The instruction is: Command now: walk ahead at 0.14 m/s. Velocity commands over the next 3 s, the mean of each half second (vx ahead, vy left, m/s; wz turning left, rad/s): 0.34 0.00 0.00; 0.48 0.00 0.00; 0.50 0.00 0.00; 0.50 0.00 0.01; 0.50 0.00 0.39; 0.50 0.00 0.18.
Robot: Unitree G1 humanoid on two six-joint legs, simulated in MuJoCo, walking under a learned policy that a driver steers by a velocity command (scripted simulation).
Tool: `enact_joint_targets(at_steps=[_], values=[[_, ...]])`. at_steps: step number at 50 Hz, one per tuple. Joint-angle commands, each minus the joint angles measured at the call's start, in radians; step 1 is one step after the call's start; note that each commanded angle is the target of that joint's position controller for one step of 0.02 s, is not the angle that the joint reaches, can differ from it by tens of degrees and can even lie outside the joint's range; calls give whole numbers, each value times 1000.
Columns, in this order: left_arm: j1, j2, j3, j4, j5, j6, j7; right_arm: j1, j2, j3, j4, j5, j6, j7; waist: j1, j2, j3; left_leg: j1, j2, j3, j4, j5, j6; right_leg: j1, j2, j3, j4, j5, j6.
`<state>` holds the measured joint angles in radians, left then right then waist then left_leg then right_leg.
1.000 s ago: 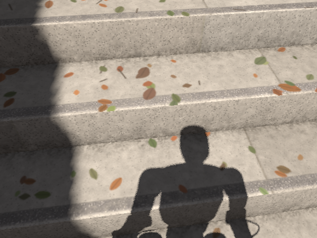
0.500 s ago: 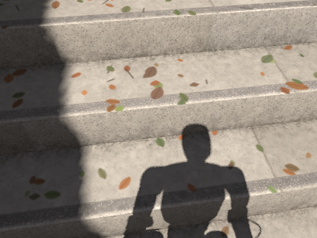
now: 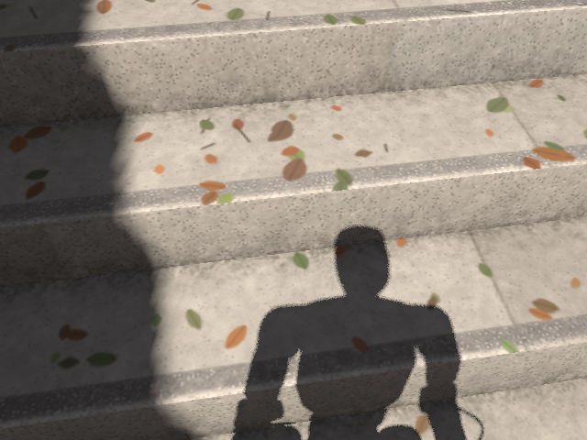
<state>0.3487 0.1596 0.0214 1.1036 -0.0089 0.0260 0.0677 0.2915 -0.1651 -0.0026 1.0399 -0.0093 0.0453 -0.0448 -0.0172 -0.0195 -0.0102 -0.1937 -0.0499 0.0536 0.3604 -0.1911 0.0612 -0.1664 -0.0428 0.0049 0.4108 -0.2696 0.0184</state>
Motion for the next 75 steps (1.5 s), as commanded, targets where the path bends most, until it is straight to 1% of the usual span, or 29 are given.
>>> enact_joint_targets(at_steps=[1,7,10,11,15,19,22,23,24,26,27,28,29,30,32,35,39,45,49,52,54,55,56,57,59,61,65,69,75], values=[[72,88,19,-25,-11,-10,4,76,-168,-43,-34,12,1,-12,-13,91,87,18,176,-246,-148,-493,123,-217,37,-51,75,-181,-57],[156,42,3,-30,-1,-48,-24,-24,-170,-55,-106,19,-22,-3,66,89,135,-285,231,-309,-81,-535,163,-58,27,-42,65,-167,-139],[376,208,48,9,13,-60,-24,-98,-53,-13,-136,38,-71,22,154,-294,82,-675,-6,21,642,-283,33,258,-285,538,-242,-381,-332],[393,174,39,0,37,-73,-23,-62,-76,-18,-101,48,-99,41,161,-198,50,-772,-21,-79,1140,-298,-5,285,-357,677,-257,-290,-409],[325,54,-18,3,35,-84,-43,-156,-4,24,-190,60,-158,75,85,9,107,-1240,33,-218,1881,-274,16,423,-305,358,-188,97,-286],[276,10,-51,11,40,-56,-57,-240,109,94,-324,72,-131,96,46,-20,200,-1420,62,-195,2081,-340,37,192,-273,182,-227,57,-205],[119,35,-69,-32,-10,-75,-29,-448,54,139,-524,32,-137,98,-17,-17,239,-963,155,26,1419,-92,3,-392,-124,-46,-455,25,-160],[157,68,-58,-29,-34,-95,-16,-484,72,168,-554,17,-142,93,-14,-14,134,-466,162,150,1135,-3,12,-622,-120,-62,-606,162,-199],[248,121,-53,-8,-54,-116,-25,-422,33,137,-527,24,-150,80,-27,-88,-40,-132,46,243,1148,-23,23,-532,-124,-52,-500,859,-239],[276,302,-10,16,-19,-111,-43,-108,-135,51,-436,26,-141,63,-198,-312,-242,-88,-15,165,947,-270,82,12,-195,-47,-103,1808,-192],[228,333,10,5,-9,-89,-37,-7,-195,18,-400,9,-135,67,-243,-361,-260,-143,-12,41,691,-305,109,220,-195,-25,98,1796,-156],[181,262,-1,-54,22,-95,-33,157,-297,-22,-315,-31,-124,78,-253,-155,-295,50,125,-324,524,-185,182,47,-137,37,405,1504,-138],[206,56,-25,-74,25,-121,-64,307,-350,-40,-210,-38,-87,67,-204,407,-401,295,365,-914,19,-143,348,-322,149,95,850,222,-114],[132,30,-15,-99,15,-163,-113,314,-268,-25,-167,-56,-88,47,-196,290,-377,204,420,-1158,-125,-250,321,-465,222,347,1352,98,-114],[-193,-56,-49,-302,-14,-166,-139,180,-60,15,-66,-14,-103,74,-94,102,0,-97,373,-800,-44,-481,171,-770,139,271,1593,163,-200],[-67,-91,-80,-322,-15,-124,-129,58,122,52,18,-37,-123,98,91,26,70,-239,262,-365,18,-182,69,-882,117,283,1789,207,-264],[-85,-63,-107,-359,-16,-88,-109,-38,66,59,-21,-56,-120,112,156,7,86,-433,190,-5,-45,-57,40,-948,90,155,1598,334,-191],[-442,-110,-164,-522,-11,-107,-89,330,-29,53,67,-10,-117,62,-31,64,93,1,263,-156,-120,-105,67,-1437,18,46,1649,219,-111],[-717,-99,-195,-659,-2,-114,-120,474,-68,33,83,29,-92,-12,-110,86,40,33,345,-207,-417,85,114,-1148,-122,-166,1193,145,-64],[-555,-22,-146,-610,-20,-136,-127,456,-150,29,114,5,-125,19,33,274,-182,73,300,18,-194,1508,128,-379,101,-321,879,-68,-152],[-200,132,-64,-501,2,-122,-119,310,-263,-6,82,-18,-114,7,253,429,-279,347,329,-35,168,1826,106,-286,85,-96,607,-187,-224],[24,205,-31,-404,38,-111,-123,296,-204,-3,38,-29,-137,17,274,225,-434,38,277,-59,445,1610,106,81,-93,267,522,-167,-322],[209,310,17,-298,52,-68,-94,257,-78,7,16,-14,-170,50,276,-174,-514,-317,53,-119,854,562,74,343,-284,849,-1,-379,-448],[211,281,18,-248,61,-49,-63,167,-45,-2,0,-12,-197,92,259,-170,-496,-482,-66,-329,1455,127,50,282,-371,1141,-220,-464,-428],[56,17,-52,-140,46,-61,-84,-134,58,28,-230,14,-198,128,100,-35,-110,-812,-18,-320,1830,107,115,-48,-305,719,-96,-362,-275],[-28,-122,-79,-66,63,-84,-109,-72,90,53,-268,8,-163,117,-29,96,5,-890,14,-328,1893,120,172,-210,-204,338,-12,-75,-170],[-136,-89,-81,-82,73,-98,-129,13,100,102,-259,34,-118,104,-147,25,65,-921,26,-238,1690,208,121,-440,-100,-75,-77,42,-118],[65,-2,-90,-8,51,-111,-115,-209,142,143,-352,27,-100,66,-60,-66,97,-1221,41,-172,1946,149,63,-297,-163,23,-155,48,-169],[250,98,-42,6,3,-88,-33,-582,96,161,-498,10,-125,84,70,-67,-30,-967,213,99,1230,-20,-1,6,-237,59,-428,231,-208]])
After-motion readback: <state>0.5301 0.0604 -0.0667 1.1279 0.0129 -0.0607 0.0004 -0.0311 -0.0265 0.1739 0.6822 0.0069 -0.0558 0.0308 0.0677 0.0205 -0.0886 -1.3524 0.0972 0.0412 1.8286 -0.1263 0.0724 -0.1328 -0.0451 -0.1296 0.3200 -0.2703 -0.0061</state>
